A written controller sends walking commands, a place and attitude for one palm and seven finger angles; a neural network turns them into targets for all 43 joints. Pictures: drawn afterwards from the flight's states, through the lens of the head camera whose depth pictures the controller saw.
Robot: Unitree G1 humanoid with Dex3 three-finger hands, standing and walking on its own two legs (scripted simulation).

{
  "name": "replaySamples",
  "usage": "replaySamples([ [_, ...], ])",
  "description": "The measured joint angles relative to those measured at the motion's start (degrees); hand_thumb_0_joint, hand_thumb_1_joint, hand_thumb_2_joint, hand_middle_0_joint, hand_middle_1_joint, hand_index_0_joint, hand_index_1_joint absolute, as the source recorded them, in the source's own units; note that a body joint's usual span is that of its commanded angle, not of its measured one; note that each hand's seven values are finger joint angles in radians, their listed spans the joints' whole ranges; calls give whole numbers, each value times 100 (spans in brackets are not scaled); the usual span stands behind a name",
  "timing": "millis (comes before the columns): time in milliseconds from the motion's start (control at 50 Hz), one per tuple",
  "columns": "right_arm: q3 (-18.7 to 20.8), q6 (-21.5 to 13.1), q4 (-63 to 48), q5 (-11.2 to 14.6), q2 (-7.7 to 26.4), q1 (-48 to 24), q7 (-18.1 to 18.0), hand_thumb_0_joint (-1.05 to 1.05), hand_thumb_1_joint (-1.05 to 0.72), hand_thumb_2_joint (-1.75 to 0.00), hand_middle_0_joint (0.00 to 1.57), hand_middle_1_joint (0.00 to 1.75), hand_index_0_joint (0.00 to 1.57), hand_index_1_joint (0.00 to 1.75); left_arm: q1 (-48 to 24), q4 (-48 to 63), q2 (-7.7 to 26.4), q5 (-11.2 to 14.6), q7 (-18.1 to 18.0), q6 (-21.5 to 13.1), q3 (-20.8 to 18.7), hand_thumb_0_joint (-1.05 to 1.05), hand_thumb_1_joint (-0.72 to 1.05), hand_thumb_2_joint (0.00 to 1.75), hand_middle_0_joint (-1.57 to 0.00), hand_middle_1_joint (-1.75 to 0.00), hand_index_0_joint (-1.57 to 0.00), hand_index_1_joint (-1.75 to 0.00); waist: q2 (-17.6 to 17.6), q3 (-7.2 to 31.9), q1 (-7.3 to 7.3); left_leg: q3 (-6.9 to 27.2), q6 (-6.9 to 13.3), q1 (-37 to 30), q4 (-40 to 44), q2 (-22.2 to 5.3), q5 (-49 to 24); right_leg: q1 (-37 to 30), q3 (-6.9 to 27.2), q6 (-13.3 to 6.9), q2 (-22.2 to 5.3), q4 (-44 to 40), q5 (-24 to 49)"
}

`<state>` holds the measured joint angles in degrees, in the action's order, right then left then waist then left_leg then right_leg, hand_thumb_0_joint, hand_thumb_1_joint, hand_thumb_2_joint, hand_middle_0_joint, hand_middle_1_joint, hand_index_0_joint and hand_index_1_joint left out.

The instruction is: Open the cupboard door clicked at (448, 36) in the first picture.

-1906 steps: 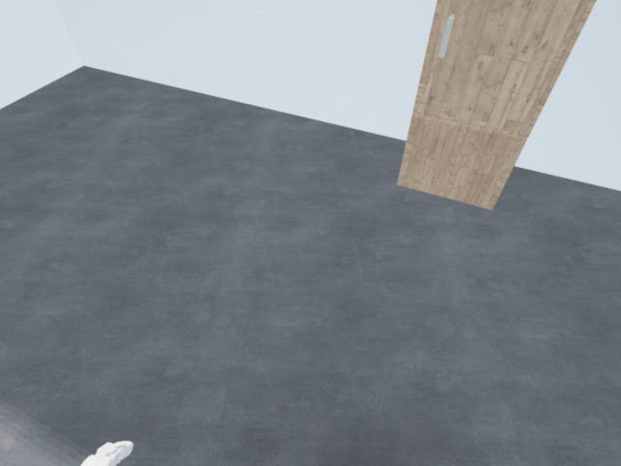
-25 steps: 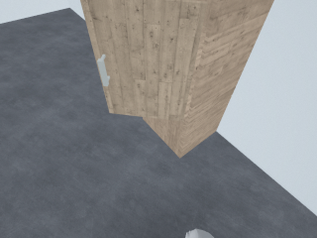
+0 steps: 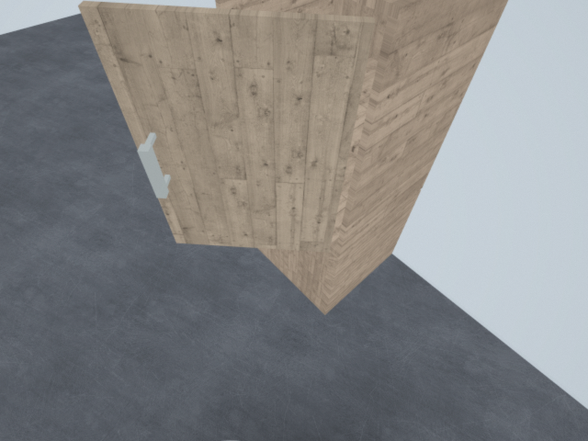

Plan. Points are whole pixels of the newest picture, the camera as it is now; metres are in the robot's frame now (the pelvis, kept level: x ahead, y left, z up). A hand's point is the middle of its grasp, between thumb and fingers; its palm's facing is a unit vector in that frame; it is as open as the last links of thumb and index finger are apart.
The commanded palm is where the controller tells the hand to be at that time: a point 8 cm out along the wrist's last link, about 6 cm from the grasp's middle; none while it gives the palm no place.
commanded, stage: come to a stop and stand still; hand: left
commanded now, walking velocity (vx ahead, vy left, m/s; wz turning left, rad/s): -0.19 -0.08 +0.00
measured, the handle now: (157, 166) +0.58 +0.31 -0.03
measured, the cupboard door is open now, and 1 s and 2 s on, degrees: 44 44 44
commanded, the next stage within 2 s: look again from close up in 0.68 s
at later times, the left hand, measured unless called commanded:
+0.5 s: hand out of the picture +0.02 +0.16 -0.16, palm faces +0.02 -0.97 -0.23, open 7.4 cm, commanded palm none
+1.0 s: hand out of the picture +0.01 +0.18 -0.15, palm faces +0.03 -0.95 -0.30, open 7.4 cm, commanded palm none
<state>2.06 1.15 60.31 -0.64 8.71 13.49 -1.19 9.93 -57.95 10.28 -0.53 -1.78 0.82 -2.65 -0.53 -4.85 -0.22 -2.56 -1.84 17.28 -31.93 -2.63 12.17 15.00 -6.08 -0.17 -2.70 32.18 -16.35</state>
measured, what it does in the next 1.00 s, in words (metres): steps on the spot: right foot, then left foot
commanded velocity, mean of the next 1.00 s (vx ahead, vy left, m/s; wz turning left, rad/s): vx -0.02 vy -0.03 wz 0.00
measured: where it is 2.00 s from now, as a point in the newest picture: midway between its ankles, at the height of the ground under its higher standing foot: outside the picture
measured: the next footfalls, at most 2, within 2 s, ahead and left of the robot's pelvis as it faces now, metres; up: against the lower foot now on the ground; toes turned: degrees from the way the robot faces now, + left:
right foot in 0.34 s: -0.02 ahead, -0.13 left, +0.00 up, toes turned -3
left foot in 0.54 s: +0.01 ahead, +0.09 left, +0.00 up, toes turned +1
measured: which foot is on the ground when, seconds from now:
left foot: down 0.00-0.34, up 0.36-0.52, down 0.54-1.00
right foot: down 0.00-0.02, up 0.04-0.32, down 0.34-1.00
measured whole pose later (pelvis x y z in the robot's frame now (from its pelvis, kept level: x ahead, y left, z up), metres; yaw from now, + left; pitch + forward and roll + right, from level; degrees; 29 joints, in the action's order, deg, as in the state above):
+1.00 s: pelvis -0.04 -0.03 +0.00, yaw +0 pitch -2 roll +0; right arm 1.9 -0.4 58.0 -1.4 13.0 15.3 -1.7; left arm 15.8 -57.9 12.7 -0.7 -2.0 -0.5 -1.0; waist 1.9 0.1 -0.7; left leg -1.5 -0.1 12.2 -29.7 -0.6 15.6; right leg 9.3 -2.9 -1.8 0.4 29.5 -18.4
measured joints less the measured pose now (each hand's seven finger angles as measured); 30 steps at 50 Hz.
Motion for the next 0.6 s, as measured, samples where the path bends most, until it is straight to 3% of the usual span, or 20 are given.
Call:
replaySamples([
  [40, 21, -1, -42, -41, -3, -85, -25, 0, -92, -90, 20, 30, 20, 30, 26, -25, 82, 35, -1, 117, -20, 0, 93, 90, -21, -30, -20, -30, -102, 39, 44, -67, 169, 22, -139, 68, 181, 163, 127, 43, -56, 501, -504],
  [100, -10, -2, -171, -97, -26, -220, -80, 0, -92, -90, 20, 30, 20, 30, 45, -16, 190, 44, -19, 264, -80, 0, 92, 90, -20, -30, -20, -30, -166, 74, 86, -116, 259, 14, -114, 76, 320, 542, 448, 8, 130, 1817, -1411],
  [180, -27, -3, -321, -131, 21, -437, -123, 0, -91, -90, 20, 30, 20, 30, 11, 46, 231, 41, 6, 306, -117, 1, 92, 90, -20, -30, -20, -30, -54, 26, 109, -72, 241, 37, 126, 6, 114, 699, 538, 61, 295, 2484, -1509],
  [280, 24, -14, -419, -118, 145, -618, -97, 0, -91, -90, 20, 30, 20, 30, 63, 137, 212, 23, 65, 288, -78, 1, 91, 90, -20, -30, -20, -30, 106, 5, 99, -78, 137, 113, 276, -113, -64, 286, 436, 66, 258, 1430, -1223],
  [340, 71, 21, -432, -50, 205, -561, -58, 0, -91, -90, 20, 30, 20, 30, 212, 222, 236, -20, 91, 172, -43, 1, 91, 90, -20, -30, -20, -30, 53, 109, 113, -126, 29, 286, 41, -86, -4, -280, 517, -26, 146, -56, -269],
  [400, 144, 171, -341, -10, 341, -499, -7, 0, -91, -90, 20, 30, 20, 30, 264, 100, 96, -76, 77, 132, 39, 1, 91, 90, -20, -30, -20, -30, 229, 133, 52, 157, 38, 473, -668, -9, 1059, -328, 418, -104, 243, -44, -410],
  [440, 155, 217, -248, -16, 374, -414, 3, 0, -91, -90, 20, 30, 20, 30, 326, 43, 16, -78, 71, 100, 86, 1, 91, 90, -20, -30, -20, -30, 235, 193, 31, 180, 39, 461, -1036, 85, 1281, -409, 379, -127, 252, -176, -364],
  [500, 118, 193, -112, 1, 334, -311, -2, 0, -91, -90, 20, 30, 20, 30, 369, -43, -50, -53, 57, 30, 131, 1, 91, 90, -20, -30, -20, -30, 135, 218, 19, 99, 16, 130, -800, 156, 1145, -484, 371, -158, 283, -306, -272],
  [540, 74, 109, -33, 2, 305, -221, -10, 0, -91, -90, 19, 30, 19, 30, 374, -101, -92, -14, 57, 4, 157, 1, 91, 90, -20, -30, -20, -30, 122, 236, 0, 104, 45, -275, -45, 140, 395, -459, 332, -155, 359, -242, -301],
  [600, -11, 9, 189, -26, 150, -142, -51, 0, -91, -90, 19, 30, 19, 30, 274, -242, -28, 34, 17, 24, 146, 1, 93, 90, -21, -30, -20, -30, -63, 188, 32, 113, 154, -472, 222, 168, 366, -542, 316, -142, 343, -297, -196],
])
